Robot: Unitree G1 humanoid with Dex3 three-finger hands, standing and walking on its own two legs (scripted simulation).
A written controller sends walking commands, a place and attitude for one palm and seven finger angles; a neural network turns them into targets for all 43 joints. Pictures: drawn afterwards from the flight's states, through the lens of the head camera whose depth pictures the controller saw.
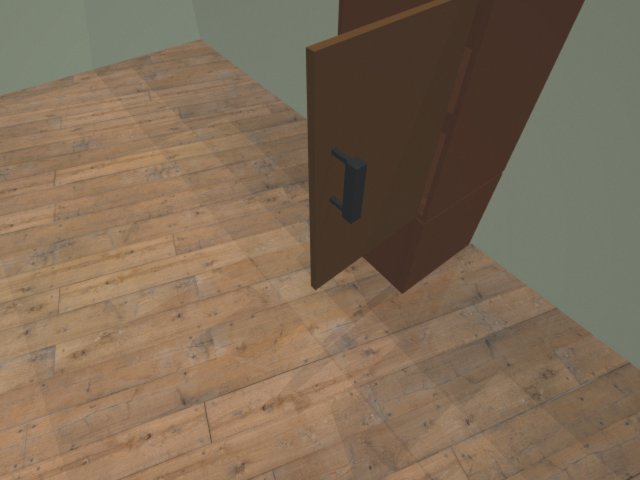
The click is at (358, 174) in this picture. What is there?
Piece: cupboard door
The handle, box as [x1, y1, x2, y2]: [330, 147, 366, 223]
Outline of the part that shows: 335,147 331,149 331,153 345,164 343,202 342,203 334,196 330,197 330,201 342,211 342,216 351,223 360,217 366,163 356,156 350,158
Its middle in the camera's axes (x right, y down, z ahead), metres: +0.04 -0.10 +0.71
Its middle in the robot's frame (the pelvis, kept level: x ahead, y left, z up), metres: +0.60 -0.01 +0.00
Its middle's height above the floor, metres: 0.78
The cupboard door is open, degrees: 93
